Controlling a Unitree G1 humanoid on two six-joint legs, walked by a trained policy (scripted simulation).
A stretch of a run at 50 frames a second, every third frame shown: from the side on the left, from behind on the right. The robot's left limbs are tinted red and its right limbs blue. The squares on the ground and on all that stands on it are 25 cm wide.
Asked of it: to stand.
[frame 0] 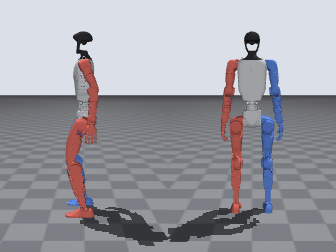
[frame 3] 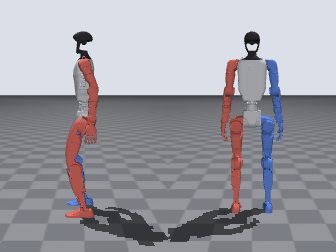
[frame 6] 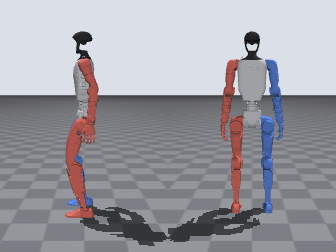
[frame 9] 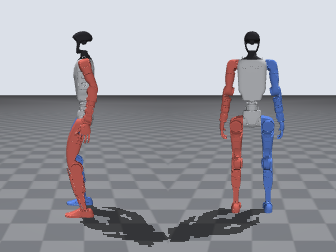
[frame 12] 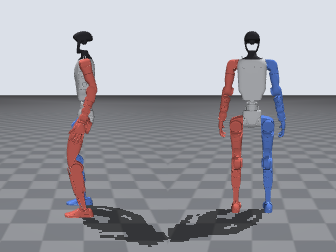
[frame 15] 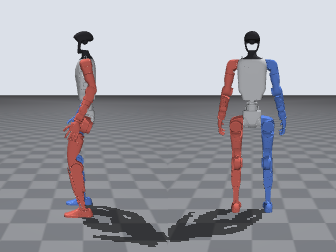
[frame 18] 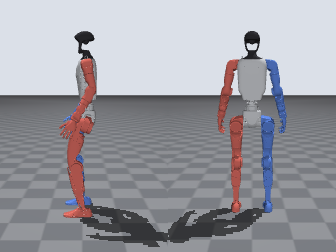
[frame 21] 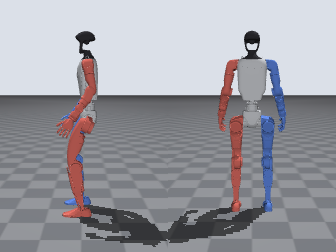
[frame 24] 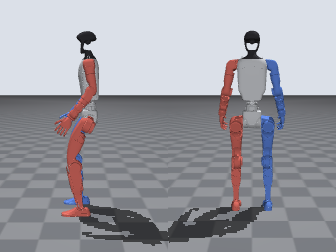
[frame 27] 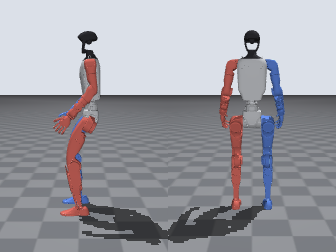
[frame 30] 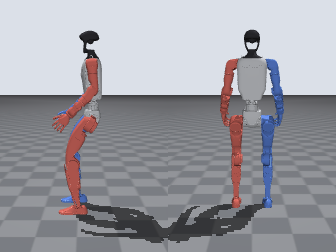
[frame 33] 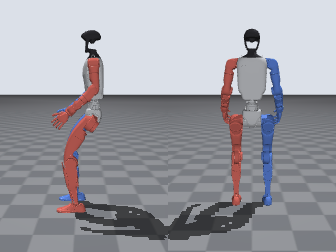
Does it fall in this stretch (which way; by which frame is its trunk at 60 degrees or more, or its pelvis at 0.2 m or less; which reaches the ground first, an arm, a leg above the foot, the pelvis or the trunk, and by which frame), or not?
no
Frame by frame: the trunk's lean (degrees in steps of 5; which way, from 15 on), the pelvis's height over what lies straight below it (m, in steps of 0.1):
0: 0, 0.8
3: 0, 0.8
6: 0, 0.8
9: 0, 0.8
12: 5, 0.8
15: 5, 0.8
18: 5, 0.8
21: 5, 0.8
24: 5, 0.8
27: 5, 0.8
30: 5, 0.8
33: 5, 0.7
